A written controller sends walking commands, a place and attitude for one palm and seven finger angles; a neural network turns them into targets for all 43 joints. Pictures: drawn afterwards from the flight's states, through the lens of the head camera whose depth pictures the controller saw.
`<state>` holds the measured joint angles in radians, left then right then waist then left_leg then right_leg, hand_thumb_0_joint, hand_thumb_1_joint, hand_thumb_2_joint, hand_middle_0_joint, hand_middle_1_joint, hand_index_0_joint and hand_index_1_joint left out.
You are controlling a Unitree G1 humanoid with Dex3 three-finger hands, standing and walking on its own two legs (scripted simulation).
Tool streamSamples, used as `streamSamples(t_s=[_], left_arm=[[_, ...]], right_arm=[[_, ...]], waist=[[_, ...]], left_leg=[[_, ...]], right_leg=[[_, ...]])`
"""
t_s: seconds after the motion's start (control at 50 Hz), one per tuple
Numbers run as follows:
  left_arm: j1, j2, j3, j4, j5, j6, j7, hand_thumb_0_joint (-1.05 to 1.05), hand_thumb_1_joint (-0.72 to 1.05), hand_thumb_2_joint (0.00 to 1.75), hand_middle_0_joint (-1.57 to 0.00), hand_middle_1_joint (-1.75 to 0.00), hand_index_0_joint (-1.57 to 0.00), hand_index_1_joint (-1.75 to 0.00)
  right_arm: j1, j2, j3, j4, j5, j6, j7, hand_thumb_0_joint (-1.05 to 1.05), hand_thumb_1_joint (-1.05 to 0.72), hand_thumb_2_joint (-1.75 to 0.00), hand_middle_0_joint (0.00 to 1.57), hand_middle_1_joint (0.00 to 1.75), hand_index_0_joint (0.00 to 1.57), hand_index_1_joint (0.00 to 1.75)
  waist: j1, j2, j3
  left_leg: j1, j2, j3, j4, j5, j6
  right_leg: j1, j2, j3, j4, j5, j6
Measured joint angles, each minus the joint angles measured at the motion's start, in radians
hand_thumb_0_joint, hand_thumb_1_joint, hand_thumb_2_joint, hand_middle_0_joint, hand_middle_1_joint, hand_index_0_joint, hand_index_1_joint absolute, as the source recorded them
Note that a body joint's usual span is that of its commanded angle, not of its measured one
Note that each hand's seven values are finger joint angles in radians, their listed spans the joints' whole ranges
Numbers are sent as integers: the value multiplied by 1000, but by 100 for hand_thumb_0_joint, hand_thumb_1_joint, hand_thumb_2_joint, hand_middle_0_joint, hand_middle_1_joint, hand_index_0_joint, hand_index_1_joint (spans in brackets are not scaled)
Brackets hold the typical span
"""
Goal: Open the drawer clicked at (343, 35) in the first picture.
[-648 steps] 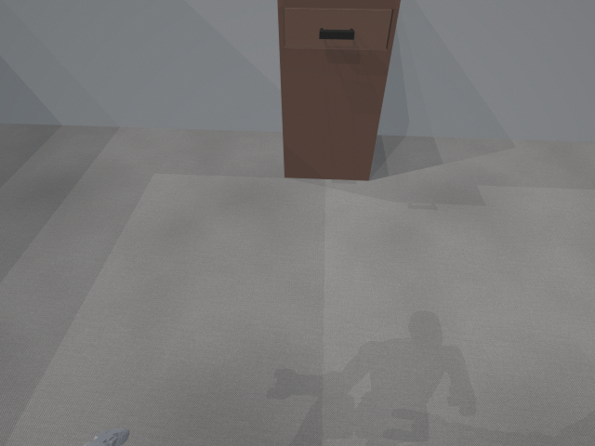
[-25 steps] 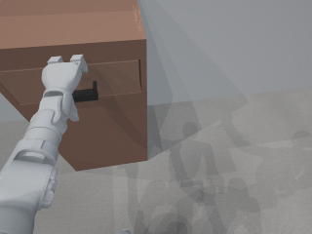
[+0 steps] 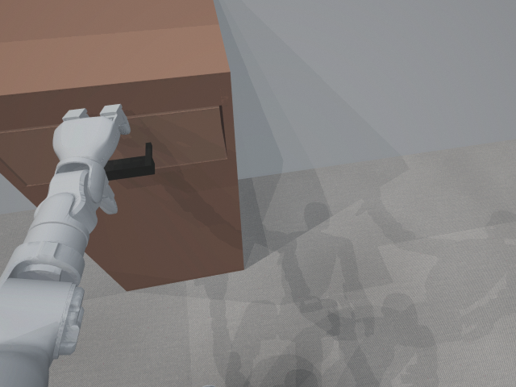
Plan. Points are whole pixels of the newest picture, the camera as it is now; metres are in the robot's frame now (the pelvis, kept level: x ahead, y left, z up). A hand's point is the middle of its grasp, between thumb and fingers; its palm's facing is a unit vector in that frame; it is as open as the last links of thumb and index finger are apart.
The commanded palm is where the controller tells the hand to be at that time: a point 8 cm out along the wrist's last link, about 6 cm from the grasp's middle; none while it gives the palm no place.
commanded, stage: move the hooked fingers above the handle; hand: left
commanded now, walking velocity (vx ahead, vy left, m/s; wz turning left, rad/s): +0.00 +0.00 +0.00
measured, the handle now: (117, 160) +0.52 +0.25 +0.01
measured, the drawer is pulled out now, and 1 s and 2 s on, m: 0.00 0.00 0.00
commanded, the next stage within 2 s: none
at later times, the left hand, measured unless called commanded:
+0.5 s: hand (110, 152) +0.48 +0.23 +0.08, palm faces +0.03 -0.03 -1.00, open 13.8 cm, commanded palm +0.46 +0.25 +0.13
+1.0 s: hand (101, 162) +0.47 +0.24 +0.07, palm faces +0.02 -0.05 -1.00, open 13.8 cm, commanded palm +0.45 +0.25 +0.13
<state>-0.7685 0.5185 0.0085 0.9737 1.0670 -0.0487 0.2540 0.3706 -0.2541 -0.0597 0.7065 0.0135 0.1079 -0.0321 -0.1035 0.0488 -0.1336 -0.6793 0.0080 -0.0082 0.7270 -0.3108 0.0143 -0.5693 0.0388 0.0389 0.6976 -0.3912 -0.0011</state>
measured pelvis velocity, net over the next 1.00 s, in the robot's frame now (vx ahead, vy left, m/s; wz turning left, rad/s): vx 0.01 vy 0.00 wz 0.01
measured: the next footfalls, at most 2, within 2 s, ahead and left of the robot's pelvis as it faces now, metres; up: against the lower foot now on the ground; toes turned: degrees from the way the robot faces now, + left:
none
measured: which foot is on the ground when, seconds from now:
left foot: down 0.00-1.00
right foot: down 0.00-1.00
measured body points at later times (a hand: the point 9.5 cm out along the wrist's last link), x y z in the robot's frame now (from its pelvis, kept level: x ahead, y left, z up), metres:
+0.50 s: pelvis +0.00 +0.00 +0.00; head +0.07 -0.01 +0.44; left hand +0.47 +0.23 +0.13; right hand +0.05 -0.27 -0.13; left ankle +0.02 +0.11 -0.71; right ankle -0.04 -0.13 -0.71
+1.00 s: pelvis +0.01 +0.00 +0.00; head +0.08 +0.00 +0.44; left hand +0.46 +0.24 +0.12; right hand +0.02 -0.29 -0.12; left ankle +0.02 +0.11 -0.71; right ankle -0.04 -0.13 -0.71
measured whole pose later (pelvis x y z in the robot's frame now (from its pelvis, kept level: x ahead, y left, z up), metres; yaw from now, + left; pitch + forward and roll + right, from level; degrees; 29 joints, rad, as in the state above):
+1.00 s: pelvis +0.01 +0.00 +0.00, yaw +1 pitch +16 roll -2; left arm -0.74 0.54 -0.02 0.91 1.05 -0.10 0.24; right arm 0.37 -0.27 -0.08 0.72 0.01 0.10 -0.05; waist -0.09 0.04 -0.14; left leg -0.69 0.01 -0.03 0.74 -0.32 0.01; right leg -0.57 0.04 0.02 0.69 -0.40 0.00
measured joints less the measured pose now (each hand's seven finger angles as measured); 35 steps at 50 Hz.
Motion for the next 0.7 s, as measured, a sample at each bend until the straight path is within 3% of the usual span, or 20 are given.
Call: streamSamples(t_s=[0.08, 0.18, 0.28, 0.4, 0.46, 0.52, 0.7], left_arm=[[-10, 12, 2, 13, -8, 48, 18, 0, -49, 30, -32, -120, -32, -120], [-12, -2, -63, 14, -47, 102, -38, 0, -49, 30, -31, -120, -31, -120], [-15, -32, -100, 3, -52, 68, -94, 0, -49, 30, -31, -120, -31, -120], [-29, -32, -41, -9, -10, 0, -43, 0, -49, 30, -32, -120, -32, -120], [-40, -12, -6, 14, 1, 16, -2, 0, -49, 30, -32, -120, -32, -120], [-50, -13, -19, 33, -3, 28, 14, 0, -49, 30, -35, -123, -32, -121], [-54, -4, -17, 81, -13, 69, -40, 0, -49, 30, -34, -122, -33, -125]], right_arm=[[-13, -10, -9, 6, 0, -3, 8, 1, -91, -89, 20, 30, 20, 30], [-20, -12, -14, 11, 6, 1, 10, 1, -91, -89, 20, 30, 20, 30], [-44, -6, 0, 0, 9, 2, -3, 1, -91, -89, 20, 30, 20, 30], [-66, 4, 12, -30, 4, -7, -9, 1, -91, -89, 21, 30, 20, 30], [-64, 7, 16, -34, 1, -6, -8, 1, -91, -89, 20, 30, 20, 30], [-53, 6, 20, -23, 4, 1, -5, 1, -91, -89, 20, 30, 20, 30], [-21, 2, 25, -11, 17, 26, -13, 1, -91, -89, 21, 30, 20, 30]], waist=[[6, 5, -4], [19, 8, -13], [13, -1, -3], [-2, -4, 4], [-3, 2, 1], [4, 9, -5], [-9, 10, -17]], left_leg=[[-4, 1, -4, -1, 1, -2], [27, -2, -12, -18, 4, -3], [50, -7, -18, -27, 6, -3], [18, -3, -9, -10, 3, -6], [0, 0, -3, -2, -1, -6], [-6, 1, -1, -3, -1, -6], [30, 7, 8, -33, 5, -7]], right_leg=[[-2, 1, -4, -3, 1, -2], [35, -1, -12, -26, 4, -2], [59, -5, -18, -33, 3, -4], [19, -2, -10, -4, -3, -5], [-4, 1, -3, 8, -6, -5], [-10, 1, -1, 6, -5, -4], [21, 5, 9, -22, 5, -6]])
